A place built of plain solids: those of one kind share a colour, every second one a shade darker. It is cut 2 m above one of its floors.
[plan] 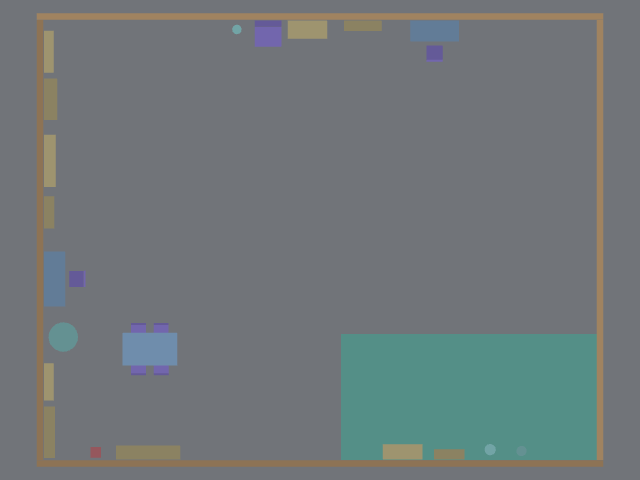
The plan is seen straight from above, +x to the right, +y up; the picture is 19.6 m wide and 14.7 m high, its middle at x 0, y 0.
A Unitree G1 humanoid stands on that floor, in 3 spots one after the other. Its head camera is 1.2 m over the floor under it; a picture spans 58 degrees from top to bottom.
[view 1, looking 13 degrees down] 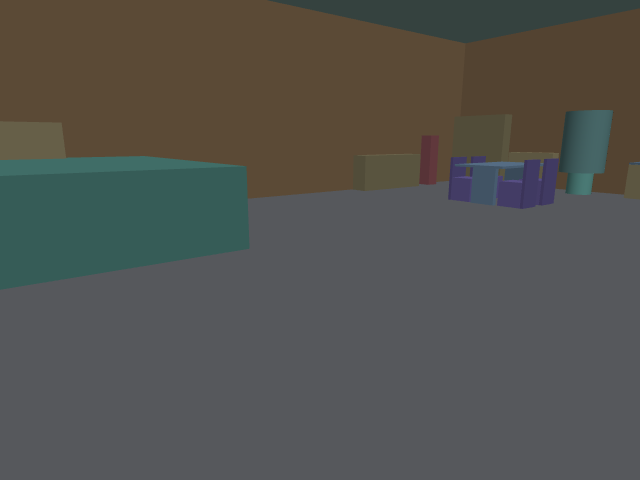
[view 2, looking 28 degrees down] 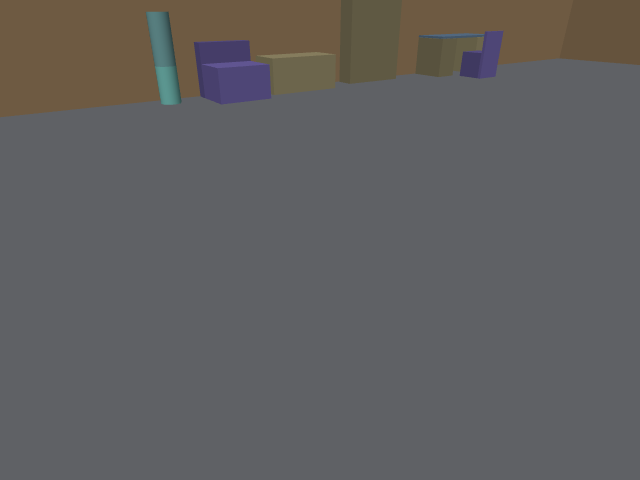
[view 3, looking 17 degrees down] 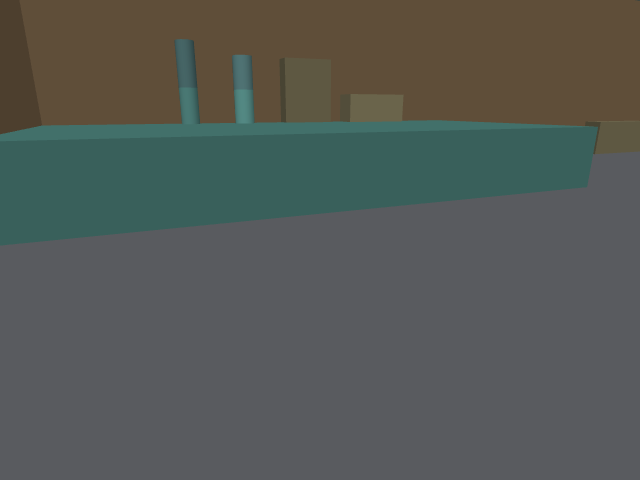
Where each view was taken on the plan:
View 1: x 2.87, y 1.40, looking -127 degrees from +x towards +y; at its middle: ground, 5.33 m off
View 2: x -4.51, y -0.13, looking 55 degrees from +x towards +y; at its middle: ground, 2.56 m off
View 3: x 7.17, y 1.71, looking -113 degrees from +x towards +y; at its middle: ground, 4.10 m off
